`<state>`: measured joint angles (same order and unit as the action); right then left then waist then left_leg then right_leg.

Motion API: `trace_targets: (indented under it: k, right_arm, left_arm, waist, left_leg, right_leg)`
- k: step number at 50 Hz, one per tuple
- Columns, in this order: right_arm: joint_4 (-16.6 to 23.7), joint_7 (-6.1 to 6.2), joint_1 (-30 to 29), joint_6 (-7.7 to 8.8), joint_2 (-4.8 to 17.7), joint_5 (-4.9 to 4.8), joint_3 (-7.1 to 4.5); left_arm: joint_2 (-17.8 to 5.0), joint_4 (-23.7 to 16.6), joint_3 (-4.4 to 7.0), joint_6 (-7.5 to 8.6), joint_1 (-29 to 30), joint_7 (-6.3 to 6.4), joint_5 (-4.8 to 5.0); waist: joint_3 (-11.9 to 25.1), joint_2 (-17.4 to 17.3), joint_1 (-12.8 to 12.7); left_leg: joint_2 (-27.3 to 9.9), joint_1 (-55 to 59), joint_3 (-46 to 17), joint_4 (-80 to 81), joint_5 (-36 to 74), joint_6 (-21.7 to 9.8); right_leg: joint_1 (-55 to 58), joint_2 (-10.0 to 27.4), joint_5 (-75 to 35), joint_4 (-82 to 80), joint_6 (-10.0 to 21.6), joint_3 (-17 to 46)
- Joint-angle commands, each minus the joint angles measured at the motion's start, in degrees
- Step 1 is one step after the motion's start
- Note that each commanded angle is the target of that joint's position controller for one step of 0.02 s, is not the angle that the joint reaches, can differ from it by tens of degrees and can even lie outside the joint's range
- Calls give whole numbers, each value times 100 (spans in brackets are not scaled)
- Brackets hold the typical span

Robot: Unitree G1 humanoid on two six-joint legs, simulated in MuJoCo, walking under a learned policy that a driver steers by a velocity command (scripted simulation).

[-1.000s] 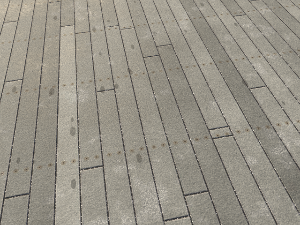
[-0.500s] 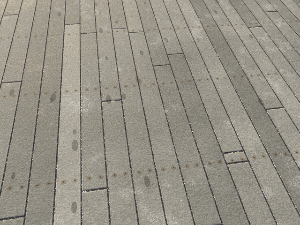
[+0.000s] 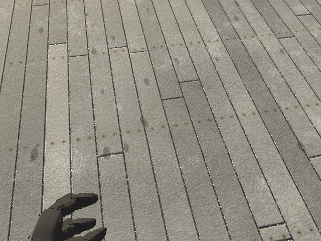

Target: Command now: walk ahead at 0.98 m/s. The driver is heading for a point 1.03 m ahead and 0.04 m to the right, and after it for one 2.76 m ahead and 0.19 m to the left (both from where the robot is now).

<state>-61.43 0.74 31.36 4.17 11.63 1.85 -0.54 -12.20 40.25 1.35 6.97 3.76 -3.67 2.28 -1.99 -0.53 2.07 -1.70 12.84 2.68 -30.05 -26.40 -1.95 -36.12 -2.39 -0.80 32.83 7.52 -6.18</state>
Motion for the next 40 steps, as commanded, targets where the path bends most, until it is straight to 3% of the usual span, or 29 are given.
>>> trace_targets:
  k: [1, 2, 3, 4, 5, 6, 8, 10, 12, 15, 18, 20, 21, 22, 23, 24, 25, 26, 27, 28, 29, 30, 31, 32, 33, 35, 37, 40]
  right_arm:
    - [571, -206, 299, 444, 100, -311, 83]
    - [958, -195, -740, 559, 789, -597, -126]
    - [1222, -162, -1349, 607, 778, -636, -92]
    - [1302, -146, -1621, 610, 625, -532, -88]
    - [1291, -147, -1455, 509, 530, -446, -113]
    - [1260, -169, -1203, 377, 381, -412, -97]
    - [1346, -114, -1210, 179, 216, -387, -44]
    - [1602, -37, -1801, 141, 389, -252, -33]
    - [1802, -45, -2428, 203, 539, -151, -53]
    - [2000, -170, -3221, 325, 457, -239, -16]
    - [2259, -298, -3852, 355, 554, -359, -33]
    - [2354, -388, -3765, 381, 748, -367, -120]
    - [2307, -385, -3372, 361, 936, -398, -207]
    - [2182, -357, -2621, 320, 1194, -467, -329]
    - [1861, -284, -1321, 243, 1450, -492, -464]
    - [1544, -172, -72, 147, 1972, -389, -564]
    - [1364, -306, 107, 208, 2173, -230, -620]
    - [1329, -302, 86, 252, 1363, -209, -469]
    - [1328, -305, -347, 291, 1047, -206, -391]
    - [1385, -347, -818, 334, 1001, -160, -363]
    - [1383, -382, -1184, 382, 916, -78, -346]
    - [1374, -401, -1403, 409, 652, -7, -266]
    - [1337, -418, -1499, 407, 507, -52, -224]
    - [1298, -405, -1527, 410, 533, -115, -229]
    - [1240, -382, -1511, 418, 602, -179, -243]
    - [1136, -301, -1287, 446, 786, -140, -296]
    - [1086, -214, -1155, 454, 794, -102, -287]
    - [1022, -80, -822, 495, 781, -71, -220]
  left_arm:
    - [-1391, 712, 521, -36, -3584, 147, -214]
    - [-915, 835, 408, -25, -3235, 184, -202]
    - [-712, 833, 327, 17, -2784, 155, -235]
    - [-502, 845, 254, 71, -2336, 97, -303]
    - [-332, 825, 186, 117, -1965, 65, -381]
    - [-213, 855, 141, 108, -1741, 50, -376]
    - [-322, 956, 128, 96, -1634, 66, -196]
    - [-565, 1004, 158, 133, -1786, 142, -193]
    - [-681, 1041, 174, 178, -2099, 235, -196]
    - [-847, 1139, 179, 219, -2727, 332, -84]
    - [-994, 1283, 207, 85, -3137, 384, -59]
    - [-1120, 1302, 243, -70, -3198, 408, -134]
    - [-1259, 1295, 282, -147, -3145, 412, -232]
    - [-1356, 1291, 308, -237, -3037, 405, -363]
    - [-1312, 1231, 278, -309, -2783, 409, -431]
    - [-877, 1017, 135, -268, -2846, 421, -497]
    - [349, 1056, -164, -46, -4087, 243, -191]
    - [-587, 1061, 6, 106, -3369, 276, 99]
    - [-889, 776, 88, 174, -2428, 300, 224]
    - [-800, 570, 42, 215, -1818, 350, 86]
    - [-665, 496, 59, 209, -1757, 352, -12]
    - [-595, 511, 63, 122, -1930, 320, -44]
    - [-501, 539, 67, 26, -2055, 306, -37]
    - [-430, 582, 56, -65, -2172, 302, -7]
    - [-409, 567, 44, -149, -2089, 304, 15]
    - [-444, 448, 42, -222, -1642, 333, 1]
    - [-540, 283, 76, -203, -1192, 320, -15]
    - [-485, 65, 70, -120, -611, 183, -26]
  waist:
    - [3416, 1361, -1239]
    - [2113, 1403, -1280]
    - [1318, 614, -1048]
    - [815, -181, -695]
    - [548, -228, -282]
    - [373, 9, 3]
    - [-139, 273, 250]
    - [-526, 258, 175]
    - [-623, 159, -48]
    - [-556, -10, -416]
    - [-797, 117, -594]
    - [-601, 304, -406]
    - [-232, 554, -145]
    - [306, 830, 316]
    - [977, 934, 1034]
    - [1988, 48, 1253]
    - [2992, -2453, 301]
    - [2531, -1725, 687]
    - [1495, -1056, 673]
    - [991, 40, 497]
    - [705, 151, 142]
    - [615, 54, -147]
    - [450, -78, -308]
    - [302, -114, -410]
    - [47, -138, -432]
    - [-307, -50, -265]
    - [-506, -58, -137]
    - [-564, 15, 79]
  left_leg:
    - [505, -5083, -1470, -5719, 240, -370]
    - [105, -5754, -1312, -5859, 381, -595]
    - [-117, -5805, -1183, -5730, 602, -658]
    - [-325, -5568, -1092, -5361, 865, -656]
    - [-568, -5166, -1119, -5078, 1110, -632]
    - [-709, -4977, -1097, -4985, 1110, -567]
    - [-953, -5095, -962, -4541, 948, -355]
    - [-1033, -5477, -767, -3883, 1745, -113]
    - [-957, -5406, -547, -2706, 2903, 9]
    - [-601, -4493, -166, -1042, 4328, 10]
    - [-411, -4865, -176, -9, 4122, -35]
    - [-146, -4896, -62, 224, 3447, -188]
    - [51, -4551, 39, 54, 2979, -303]
    - [259, -3854, 162, -171, 2490, -466]
    - [300, -2253, 217, -352, 2266, -612]
    - [-826, -51, -1329, -822, 1244, -764]
    - [-1889, 1741, -4817, 722, -1938, -1736]
    - [-1763, 1566, -5390, 1619, -2322, -1373]
    - [-1657, 773, -4331, 1512, -1322, -1165]
    - [-1410, -302, -3581, 1565, -121, -1041]
    - [-1247, -1132, -3038, 1583, 444, -1102]
    - [-1047, -1663, -2670, 1690, 627, -1096]
    - [-950, -1971, -2370, 1826, 718, -1114]
    - [-968, -2165, -2069, 1974, 801, -1105]
    - [-987, -2368, -1755, 2113, 996, -1033]
    - [-952, -2402, -1153, 2296, 1797, -846]
    - [-739, -2437, -403, 2431, 2612, -565]
    - [-506, -2261, 427, 2602, 3439, -117]
  right_leg:
    - [7241, 2370, 4847, -1264, 1582, 5763]
    - [6496, 2052, 4405, -1742, 1121, 5092]
    - [5393, 1925, 3390, -1860, 955, 4205]
    - [4187, 1736, 2596, -1999, 868, 3561]
    - [3245, 1497, 2337, -2100, 791, 3031]
    - [2606, 1407, 2362, -2215, 818, 2777]
    - [1685, 1344, 2371, -2582, 785, 2233]
    - [1300, 1190, 1891, -2833, 768, 1795]
    - [1273, 939, 1134, -2858, 642, 1281]
    - [1551, 861, 831, -3059, 455, 858]
    - [3045, 1240, 419, -3030, 368, 816]
    - [4131, 1520, -1277, -2479, 239, 802]
    - [4554, 1614, -2699, -1922, 158, 787]
    - [4799, 1602, -4051, -973, 98, 709]
    - [4127, 1429, -4491, 633, -65, 486]
    - [2379, 1087, -2627, 2901, -131, 540]
    - [121, -117, 2717, 4835, -344, 1324]
    - [-450, 127, 2650, 5172, -83, 1646]
    - [-892, 383, 2321, 5202, 16, 1471]
    - [-630, 617, 1954, 4841, 46, 1405]
    - [-404, 811, 1623, 4479, 13, 1402]
    - [-88, 1023, 1453, 4303, -1, 1449]
    - [-35, 1106, 1397, 4140, -38, 1388]
    - [-108, 1204, 1395, 4007, -84, 1362]
    - [-319, 1286, 1310, 3816, -139, 1367]
    - [-861, 1232, 603, 3387, -231, 1500]
    - [-991, 1015, -210, 2533, -294, 1388]
    - [-661, 729, -1433, 1495, -241, 726]
